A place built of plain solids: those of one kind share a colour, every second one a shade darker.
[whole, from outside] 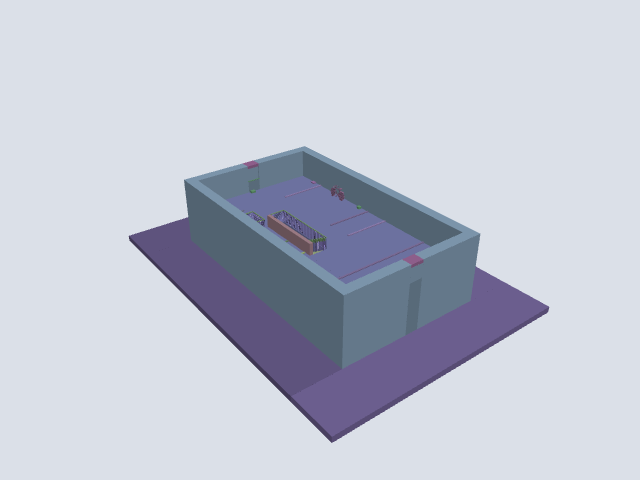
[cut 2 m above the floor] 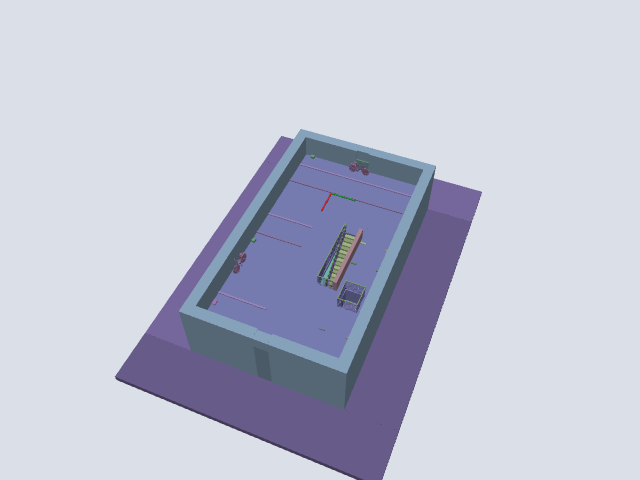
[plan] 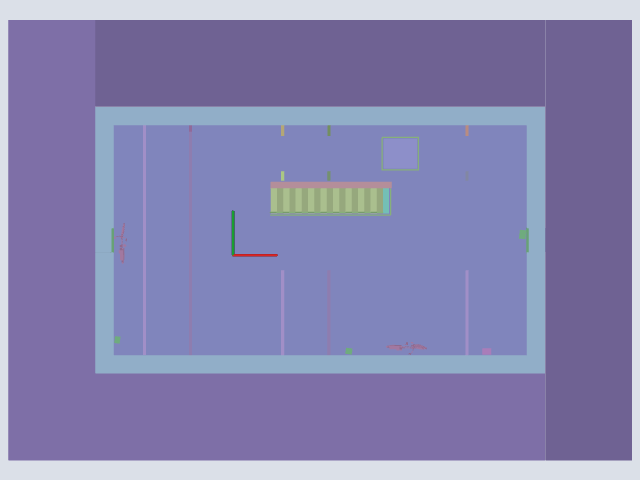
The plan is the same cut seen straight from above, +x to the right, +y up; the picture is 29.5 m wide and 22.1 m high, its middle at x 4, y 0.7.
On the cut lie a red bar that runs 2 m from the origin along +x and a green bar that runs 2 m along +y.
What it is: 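The top of a tenement of about 1900; from the top landing a steep stair climbs through a hole in the floor into the drying loft, a broad boarded floor under the roof with tie beams to step over, posts and chimney stacks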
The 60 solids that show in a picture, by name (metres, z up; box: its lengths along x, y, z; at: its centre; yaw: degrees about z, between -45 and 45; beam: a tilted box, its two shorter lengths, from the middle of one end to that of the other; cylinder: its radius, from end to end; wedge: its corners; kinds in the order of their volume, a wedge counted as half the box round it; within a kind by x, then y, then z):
{
 "floor_loft_1": {"box": [5.22, 3.7, 3.75], "at": [-2.9, 1.54, 1.37]},
 "floor_loft_2": {"box": [2.04, 1.49, 0.25], "at": [0.71, 2.65, 3.12]},
 "floor_loft_3": {"box": [12.45, 2.62, 3.75], "at": [0.71, 4.68, 1.37]},
 "floor_loft_4": {"box": [19.04, 4.32, 3.75], "at": [4.01, -2.45, 1.37]},
 "floor_loft_5": {"box": [10.54, 2.23, 0.25], "at": [4.96, 0.81, 3.12]},
 "floor_loft_6": {"box": [1.57, 0.63, 3.75], "at": [7.7, 3.68, 1.37]},
 "floor_loft_7": {"box": [1.57, 0.64, 3.75], "at": [7.7, 5.67, 1.37]},
 "floor_loft_8": {"box": [3.05, 1.49, 0.25], "at": [8.7, 2.65, 3.12]},
 "floor_loft_9": {"box": [5.06, 2.62, 3.75], "at": [11.0, 4.68, 1.37]},
 "floor_loft_10": {"box": [3.32, 3.7, 3.75], "at": [11.87, 1.54, 1.37]},
 "wall_loft_1": {"box": [0.75, 1.1, 1.2], "at": [-5.97, 0.69, 4.85]},
 "wall_loft_2": {"box": [0.85, 5.59, 5.8], "at": [-5.92, -2.65, 2.8]},
 "wall_loft_3": {"box": [0.85, 1.1, 4.35], "at": [-5.92, 0.69, 2.07]},
 "wall_loft_4": {"box": [0.85, 5.59, 5.8], "at": [-5.92, 4.04, 2.8]},
 "wall_loft_5": {"box": [20.72, 0.85, 5.8], "at": [4.01, -5.03, 2.8]},
 "wall_loft_6": {"box": [20.72, 0.85, 5.8], "at": [4.01, 6.41, 2.8]},
 "wall_loft_7": {"box": [0.85, 5.59, 5.8], "at": [13.94, -2.65, 2.8]},
 "wall_loft_8": {"box": [0.85, 1.1, 4.35], "at": [13.94, 0.69, 2.07]},
 "wall_loft_9": {"box": [0.85, 5.59, 5.8], "at": [13.94, 4.04, 2.8]},
 "wall_loft_10": {"box": [0.75, 1.1, 1.2], "at": [13.99, 0.69, 4.85]},
 "ground_garden_1": {"box": [4.0, 20.28, 0.5], "at": [-8.35, 0.69, -0.27]},
 "ground_garden_2": {"box": [20.72, 4.0, 0.5], "at": [4.01, -7.45, -0.27]},
 "ground_garden_3": {"box": [20.72, 4.0, 0.5], "at": [4.01, 8.83, -0.27]},
 "ground_garden_4": {"box": [4.0, 20.28, 0.5], "at": [16.37, 0.69, -0.27]},
 "flightA_1": {"box": [0.3, 1.19, 3.58], "at": [1.86, 2.5, 1.29]},
 "flightA_2": {"box": [0.58, 1.19, 3.41], "at": [2.0, 2.5, 1.2]},
 "flightA_3": {"box": [0.87, 1.19, 3.24], "at": [2.15, 2.5, 1.12]},
 "flightA_4": {"box": [1.16, 1.19, 3.07], "at": [2.29, 2.5, 1.03]},
 "flightA_5": {"box": [1.45, 1.19, 2.9], "at": [2.43, 2.5, 0.95]},
 "flightA_6": {"box": [1.73, 1.19, 2.73], "at": [2.58, 2.5, 0.86]},
 "flightA_7": {"box": [2.02, 1.19, 2.56], "at": [2.72, 2.5, 0.78]},
 "flightA_8": {"box": [2.31, 1.19, 2.39], "at": [2.86, 2.5, 0.69]},
 "flightA_9": {"box": [2.59, 1.19, 2.22], "at": [3.01, 2.5, 0.61]},
 "flightA_10": {"box": [2.88, 1.19, 2.05], "at": [3.15, 2.5, 0.52]},
 "flightA_11": {"box": [3.17, 1.19, 1.88], "at": [3.29, 2.5, 0.44]},
 "flightA_12": {"box": [3.45, 1.19, 1.7], "at": [3.44, 2.5, 0.35]},
 "flightA_13": {"box": [3.74, 1.19, 1.53], "at": [3.58, 2.5, 0.27]},
 "flightA_14": {"box": [4.03, 1.19, 1.36], "at": [3.72, 2.5, 0.18]},
 "flightA_15": {"box": [4.32, 1.19, 1.19], "at": [3.87, 2.5, 0.09]},
 "flightA_16": {"box": [4.6, 1.19, 1.02], "at": [4.01, 2.5, 0.01]},
 "flightA_17": {"box": [4.89, 1.19, 0.84], "at": [4.15, 2.5, -0.08]},
 "flightA_18": {"box": [5.18, 1.19, 0.67], "at": [4.3, 2.5, -0.16]},
 "floor_landing_1": {"box": [9.94, 3.1, 0.5], "at": [4.96, 1.54, -0.25]},
 "floor_shaft_1": {"box": [1.57, 1.4, 2.45], "at": [7.7, 4.67, 0.72]},
 "wall_hole_1": {"box": [5.59, 0.3, 1.25], "at": [4.51, 3.23, 3.62]},
 "beam_1": {"box": [0.14, 10.58, 0.18], "at": [-4.08, 0.69, 3.24]},
 "beam_2": {"box": [0.14, 8.27, 0.18], "at": [-1.96, -0.47, 3.24]},
 "beam_3": {"box": [0.14, 2.01, 0.18], "at": [-1.96, 4.67, 3.24]},
 "beam_4": {"box": [0.14, 3.91, 0.18], "at": [2.28, -2.65, 3.24]},
 "beam_5": {"box": [0.14, 3.91, 0.18], "at": [4.41, -2.65, 3.24]},
 "beam_6": {"box": [0.14, 3.91, 0.18], "at": [10.77, -2.65, 3.24]},
 "wall_head_loft_1": {"box": [0.85, 1.1, 0.25], "at": [-5.92, 0.69, 5.57]},
 "wall_head_loft_2": {"box": [0.85, 1.1, 0.25], "at": [13.94, 0.69, 5.57]},
 "rail_1": {"box": [5.55, 0.06, 0.06], "at": [4.49, 1.85, 4.25]},
 "rail_2": {"box": [1.69, 0.06, 0.06], "at": [7.7, 3.92, 4.25]},
 "parcel_1": {"box": [0.3, 0.41, 0.21], "at": [13.33, 0.95, 3.3], "yaw": -5.6},
 "newspapers_1": {"box": [0.42, 0.3, 0.15], "at": [11.68, -4.43, 3.27]},
 "beam_n2eb_1": {"box": [0.14, 0.5, 0.18], "at": [10.77, 5.73, 3.24]},
 "stair_window_1": {"box": [0.13, 1.1, 0.035], "at": [-5.54, 0.69, 4.27]},
 "stair_window_2": {"box": [0.13, 1.1, 0.035], "at": [13.56, 0.69, 4.27]}
}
